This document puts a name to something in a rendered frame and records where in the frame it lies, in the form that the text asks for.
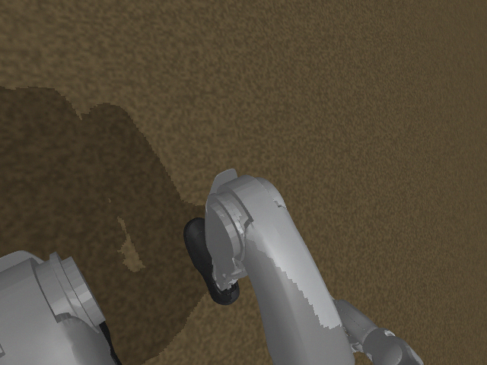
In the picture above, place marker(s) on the right robot hand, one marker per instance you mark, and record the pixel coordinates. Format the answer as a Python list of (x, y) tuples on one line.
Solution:
[(355, 323)]

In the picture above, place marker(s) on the left robot foot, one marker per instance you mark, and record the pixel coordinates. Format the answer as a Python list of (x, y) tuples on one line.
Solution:
[(106, 333)]

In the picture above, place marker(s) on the right robot foot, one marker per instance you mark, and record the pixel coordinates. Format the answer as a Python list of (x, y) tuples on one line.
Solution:
[(194, 238)]

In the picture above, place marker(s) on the right robot arm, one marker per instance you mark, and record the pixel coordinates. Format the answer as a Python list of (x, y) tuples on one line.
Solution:
[(382, 347)]

